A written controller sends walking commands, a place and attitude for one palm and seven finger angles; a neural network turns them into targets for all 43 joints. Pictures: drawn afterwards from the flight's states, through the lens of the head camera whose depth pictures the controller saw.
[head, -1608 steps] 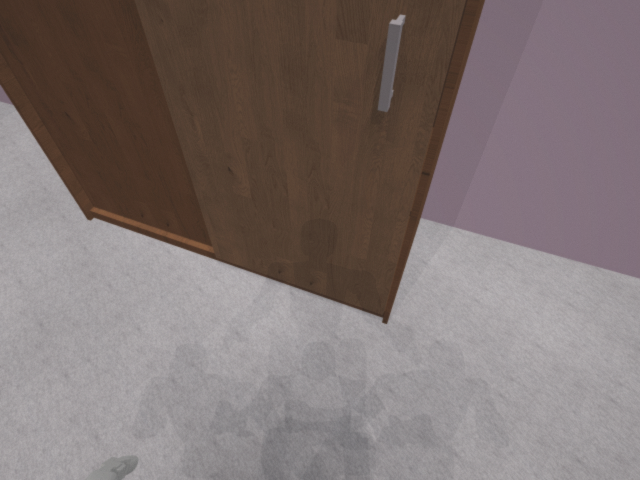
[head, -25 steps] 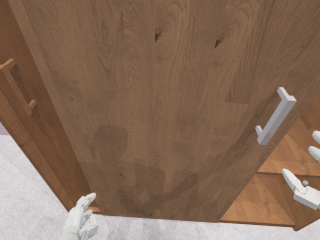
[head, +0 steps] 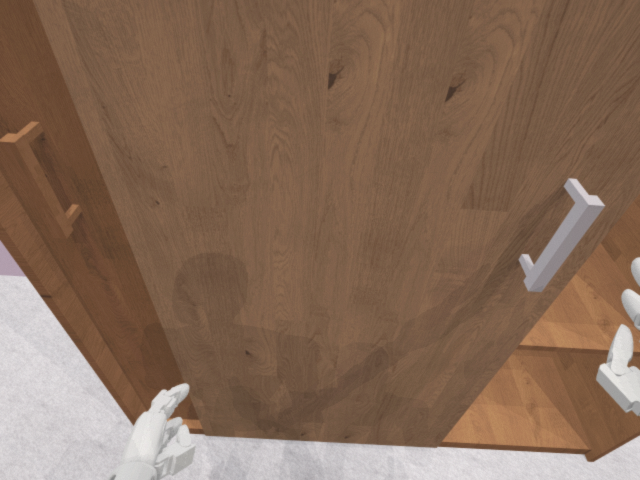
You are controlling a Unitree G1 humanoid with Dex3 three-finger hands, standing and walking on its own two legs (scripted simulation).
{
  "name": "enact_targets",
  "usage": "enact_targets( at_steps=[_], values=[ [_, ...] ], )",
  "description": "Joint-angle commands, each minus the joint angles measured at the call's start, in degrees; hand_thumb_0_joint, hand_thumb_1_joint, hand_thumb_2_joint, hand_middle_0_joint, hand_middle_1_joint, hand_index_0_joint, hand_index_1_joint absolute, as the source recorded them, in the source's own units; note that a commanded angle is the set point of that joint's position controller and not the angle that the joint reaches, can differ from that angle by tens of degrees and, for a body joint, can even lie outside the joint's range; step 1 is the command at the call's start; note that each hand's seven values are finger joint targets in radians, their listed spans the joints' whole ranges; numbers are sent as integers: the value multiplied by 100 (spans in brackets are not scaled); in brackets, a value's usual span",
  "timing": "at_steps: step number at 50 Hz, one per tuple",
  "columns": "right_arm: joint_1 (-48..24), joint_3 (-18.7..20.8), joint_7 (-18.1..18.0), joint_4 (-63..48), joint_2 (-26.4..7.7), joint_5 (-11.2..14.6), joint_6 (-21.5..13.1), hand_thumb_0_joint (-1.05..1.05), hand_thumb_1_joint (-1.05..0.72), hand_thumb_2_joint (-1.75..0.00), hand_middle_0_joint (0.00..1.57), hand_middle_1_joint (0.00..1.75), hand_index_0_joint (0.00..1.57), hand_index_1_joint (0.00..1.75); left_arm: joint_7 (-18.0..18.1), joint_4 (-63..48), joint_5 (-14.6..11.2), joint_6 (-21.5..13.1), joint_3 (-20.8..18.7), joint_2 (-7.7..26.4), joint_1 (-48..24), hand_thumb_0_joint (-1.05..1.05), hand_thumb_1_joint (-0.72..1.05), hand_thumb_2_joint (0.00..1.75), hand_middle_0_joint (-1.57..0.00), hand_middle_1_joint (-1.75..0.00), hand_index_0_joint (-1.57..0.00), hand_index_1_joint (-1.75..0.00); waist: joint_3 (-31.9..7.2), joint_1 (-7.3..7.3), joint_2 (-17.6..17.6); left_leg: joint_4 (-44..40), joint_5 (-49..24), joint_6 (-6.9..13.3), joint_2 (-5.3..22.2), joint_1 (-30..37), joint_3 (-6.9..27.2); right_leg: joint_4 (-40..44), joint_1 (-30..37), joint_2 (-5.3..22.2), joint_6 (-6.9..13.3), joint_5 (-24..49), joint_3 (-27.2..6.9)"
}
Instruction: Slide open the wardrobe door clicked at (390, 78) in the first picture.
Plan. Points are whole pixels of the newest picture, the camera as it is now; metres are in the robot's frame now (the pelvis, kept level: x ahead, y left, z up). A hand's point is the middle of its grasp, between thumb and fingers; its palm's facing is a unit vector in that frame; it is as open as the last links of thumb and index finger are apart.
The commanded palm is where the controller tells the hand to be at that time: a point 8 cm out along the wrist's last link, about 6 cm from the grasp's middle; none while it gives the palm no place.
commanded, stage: draw the hand back to the body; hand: right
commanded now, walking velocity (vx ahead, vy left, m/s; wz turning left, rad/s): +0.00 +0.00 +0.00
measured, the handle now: (553, 237) +0.37 -0.30 +0.15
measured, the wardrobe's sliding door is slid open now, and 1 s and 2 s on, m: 0.48 0.48 0.48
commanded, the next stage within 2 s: step back with the hand held close in 0.02 s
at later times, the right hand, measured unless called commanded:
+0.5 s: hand (620, 378) +0.18 -0.28 +0.15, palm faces +0.33 +0.83 -0.45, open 7.4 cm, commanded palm +0.12 -0.32 +0.17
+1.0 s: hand out of the picture +0.08 -0.34 +0.16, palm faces +0.46 +0.79 -0.41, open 7.4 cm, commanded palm +0.02 -0.38 +0.17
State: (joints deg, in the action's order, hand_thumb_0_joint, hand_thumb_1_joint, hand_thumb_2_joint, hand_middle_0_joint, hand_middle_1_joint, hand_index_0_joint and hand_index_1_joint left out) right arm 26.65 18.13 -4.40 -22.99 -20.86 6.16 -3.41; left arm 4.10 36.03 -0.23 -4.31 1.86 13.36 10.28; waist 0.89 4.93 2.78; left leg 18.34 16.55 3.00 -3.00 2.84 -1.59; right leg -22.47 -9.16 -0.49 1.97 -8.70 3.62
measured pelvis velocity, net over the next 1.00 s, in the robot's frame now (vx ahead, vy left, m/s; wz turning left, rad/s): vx -0.11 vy -0.07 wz -0.03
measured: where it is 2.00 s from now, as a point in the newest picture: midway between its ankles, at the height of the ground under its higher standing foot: outside the picture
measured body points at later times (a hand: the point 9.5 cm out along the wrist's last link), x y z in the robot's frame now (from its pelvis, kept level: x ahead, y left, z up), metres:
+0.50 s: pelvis -0.03 -0.02 -0.01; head -0.02 -0.03 +0.44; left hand +0.16 +0.23 -0.07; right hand +0.16 -0.32 +0.18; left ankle -0.07 +0.08 -0.74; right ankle +0.04 -0.10 -0.74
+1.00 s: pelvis -0.11 -0.07 -0.01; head -0.09 -0.10 +0.44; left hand +0.09 +0.15 -0.08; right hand +0.05 -0.38 +0.18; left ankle -0.09 +0.08 -0.74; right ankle +0.04 -0.10 -0.74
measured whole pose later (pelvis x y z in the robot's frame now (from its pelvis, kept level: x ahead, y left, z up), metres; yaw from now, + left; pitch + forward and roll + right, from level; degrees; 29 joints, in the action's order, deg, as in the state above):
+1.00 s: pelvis -0.11 -0.07 -0.01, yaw -2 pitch -1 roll +5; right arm 28.5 23.4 -7.4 -30.6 -23.8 2.8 -12.2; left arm 4.6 33.5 0.1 -4.4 1.1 11.6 10.6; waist 1.9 2.8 1.0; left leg 27.8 15.8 0.4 -3.4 -13.3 1.2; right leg -25.3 -25.2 -1.8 5.3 -3.5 3.6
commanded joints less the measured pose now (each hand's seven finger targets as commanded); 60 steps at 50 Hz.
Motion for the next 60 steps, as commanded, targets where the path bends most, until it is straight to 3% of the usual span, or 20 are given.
enact_targets(
  at_steps=[1, 6, 7, 8, 10, 13, 18, 24, 27, 32, 38, 41, 45, 51, 54, 56, 57, 58, 59, 60],
  values=[
    [-524, 716, -101, -1160, -1098, -17, -370, 0, -90, -90, 20, 30, 20, 30, 62, -920, 9, -297, -254, 615, -874, 0, 90, 90, -20, -30, -20, -30, -346, -29, 53, -479, -1580, -200, 386, -1267, 337, 52, 1148, 187, 81, 859, -322],
    [-542, 700, -87, -1106, -1084, -8, -375, 0, -90, -90, 20, 30, 20, 30, 69, -911, 14, -291, -254, 608, -918, 0, 90, 90, -20, -30, -20, -30, -277, -25, -137, -523, -1583, -229, 384, -1275, 332, 67, 1113, 167, 86, 834, -315],
    [-781, 947, -128, -901, -1367, -15, -360, 0, -90, -90, 20, 30, 20, 30, 97, -830, 4, -273, -275, 652, -889, 0, 90, 90, -20, -30, -20, -30, -263, -37, -235, -584, -1593, -232, 392, -1287, 340, 73, 1109, 183, 94, 813, -298],
    [-1673, 1545, -213, -1560, -2044, -135, -649, 0, -90, -90, 20, 30, 20, 30, 73, -1083, -42, -154, -263, 752, -952, 0, 90, 90, -20, -30, -20, -30, 138, -213, -323, -796, -2325, -593, 706, -2068, 895, -430, 811, 228, 217, 524, -369],
    [-679, 980, -142, -790, -1266, -179, -634, 0, -90, -90, 20, 30, 20, 30, 68, -1036, 2, 40, -280, 650, -835, 0, 90, 90, -20, -30, -20, -30, -205, -240, -766, -406, -3307, -736, 887, -1769, 722, -712, 564, 204, 223, 754, -326],
    [-345, 876, -165, -1168, -1164, -218, -648, 0, -90, -90, 20, 30, 20, 30, 69, -1212, -40, 189, -336, 689, -736, 0, 90, 90, -20, -30, -20, -30, -832, -268, -180, 82, -3666, -828, 861, -1607, 536, -669, 782, 285, 254, 1505, -213],
    [60, 1081, -264, -1573, -1364, -170, -656, 0, -90, -90, 20, 30, 20, 30, 100, -1430, -71, 358, -356, 686, -693, 0, 90, 90, -20, -30, -20, -30, -948, -296, -245, 269, -2761, -729, 718, -1784, 508, -555, 646, 472, 244, 1756, -399],
    [305, 1366, -349, -1719, -1549, -131, -837, 0, -90, -90, 20, 30, 20, 30, 138, -1531, -69, 317, -396, 712, -606, 0, 90, 90, -20, -30, -20, -30, -884, -315, -68, 360, -1595, -501, 584, -1742, 608, -238, 82, 642, 222, 915, -697],
    [327, 1419, -367, -1887, -1596, -163, -947, 0, -90, -90, 20, 30, 20, 30, 150, -1545, -45, 181, -426, 803, -606, 0, 90, 90, -20, -30, -20, -30, -839, -302, 362, 569, -800, -404, 395, -1612, 492, 228, -298, 804, 268, -117, -997],
    [306, 1517, -358, -1888, -1491, -302, -1050, 0, -90, -90, 20, 30, 20, 30, 143, -1519, 1, -70, -469, 878, -559, 0, 90, 90, -20, -30, -20, -30, -776, -246, 832, 1582, -41, -253, 1, -468, 262, 1443, -1980, 1271, 426, -2695, -1840],
    [377, 1291, -352, -1985, -1293, -230, -1123, 0, -90, -90, 20, 30, 20, 30, 75, -1325, -13, -182, -483, 783, -370, 0, 90, 90, -20, -30, -20, -30, -878, -358, 147, 687, 305, -49, 152, -1355, 444, 908, -1054, 897, -21, -1862, -1363],
    [123, 1222, -374, -1989, -1286, -285, -1157, 0, -90, -90, 20, 30, 20, 30, 95, -1255, -4, -229, -513, 798, -403, 0, 90, 90, -20, -30, -20, -30, -810, -383, 192, 463, 838, 27, 206, -1799, 602, 730, -824, 801, -82, -2126, -1231],
    [-162, 1197, -435, -2048, -1357, -309, -1201, 0, -90, -90, 20, 30, 20, 30, 125, -1147, 17, -303, -476, 722, -413, 0, 90, 90, -20, -30, -20, -30, -839, -401, 79, 258, 716, 101, 367, -2335, 793, 349, -221, 692, -104, -1548, -1129],
    [-266, 1306, -413, -1820, -1361, -368, -1283, 0, -90, -90, 20, 30, 20, 30, 110, -1150, 75, -292, -532, 755, -469, 0, 90, 90, -20, -30, -20, -30, -757, -336, 698, 1162, 724, 12, -98, -1340, 424, 1398, -1442, 1161, -155, -2694, -1628],
    [-20, 1296, -380, -1871, -1417, -303, -1334, 0, -90, -90, 20, 30, 20, 30, 48, -1172, 48, -250, -555, 648, -392, 0, 90, 90, -20, -30, -20, -30, -1023, -343, 181, 628, 665, 138, 198, -1824, 678, 634, -732, 934, -221, -1798, -1129],
    [-93, 1220, -400, -1936, -1446, -328, -1384, 0, -90, -90, 20, 30, 20, 30, 19, -1112, 19, -221, -560, 626, -304, 0, 90, 90, -20, -30, -20, -30, -725, -455, -612, -414, 1532, 483, 988, -3603, 1546, -1202, 215, 300, -273, -1274, -569],
    [-205, 1237, -429, -2036, -1466, -322, -1407, 0, -90, -90, 20, 30, 20, 30, -8, -992, 25, -246, -585, 633, -218, 0, 90, 90, -20, -30, -20, -30, -730, -475, -1017, -798, 1545, 768, 1563, -4377, 2068, -2291, 696, 76, -338, -1106, -609],
    [-408, 1044, -442, -1972, -1360, -394, -1399, 0, -90, -90, 20, 30, 20, 30, -32, -907, 40, -215, -552, 564, -161, 0, 90, 90, -20, -30, -20, -30, -428, -576, -1288, -764, 1174, 815, 1936, -4673, 2133, -2864, 621, 80, -313, -1100, -775],
    [-584, 1030, -456, -1878, -1354, -419, -1386, 0, -90, -90, 20, 30, 20, 30, -47, -884, 48, -166, -520, 562, -140, 0, 90, 90, -20, -30, -20, -30, -242, -621, -1387, -520, 1121, 664, 1954, -4786, 1821, -2922, 429, 183, -262, -1255, -891],
    [-903, 953, -473, -1804, -1322, -419, -1334, 0, -90, -90, 20, 30, 20, 30, -25, -834, 56, -136, -445, 593, -161, 0, 90, 90, -20, -30, -20, -30, 73, -677, -1051, -66, 1299, 345, 1646, -4766, 1368, -2126, 148, 317, -186, -1571, -1031]
  ],
)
